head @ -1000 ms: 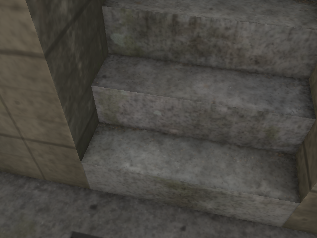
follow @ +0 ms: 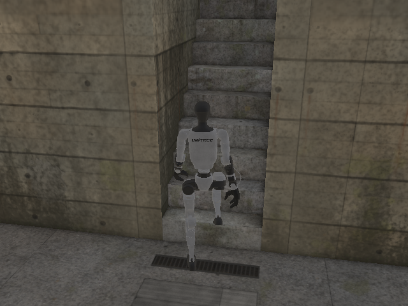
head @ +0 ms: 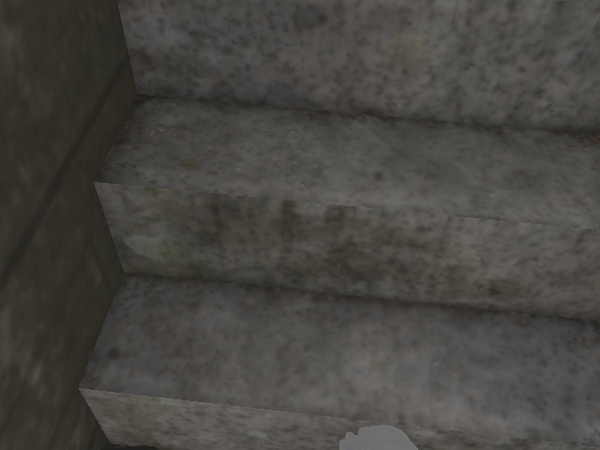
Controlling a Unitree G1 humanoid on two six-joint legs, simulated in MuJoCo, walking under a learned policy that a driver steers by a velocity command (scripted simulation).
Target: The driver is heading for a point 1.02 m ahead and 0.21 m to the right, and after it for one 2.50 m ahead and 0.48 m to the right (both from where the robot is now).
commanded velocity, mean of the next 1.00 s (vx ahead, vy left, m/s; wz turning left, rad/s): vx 0.44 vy -0.03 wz -0.26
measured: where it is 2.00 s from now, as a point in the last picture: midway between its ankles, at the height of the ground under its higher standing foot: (422, 230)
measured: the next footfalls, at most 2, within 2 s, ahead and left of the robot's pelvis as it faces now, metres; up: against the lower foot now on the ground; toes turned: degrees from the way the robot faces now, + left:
right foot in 0.16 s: +0.27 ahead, -0.12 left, +0.22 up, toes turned -7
left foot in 0.82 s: +0.51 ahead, -0.08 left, +0.44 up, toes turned -20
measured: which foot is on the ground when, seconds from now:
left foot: down 0.00-0.18, up 0.20-0.80, down 0.82-1.00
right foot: up 0.00-0.14, down 0.16-0.76, up 0.78-1.00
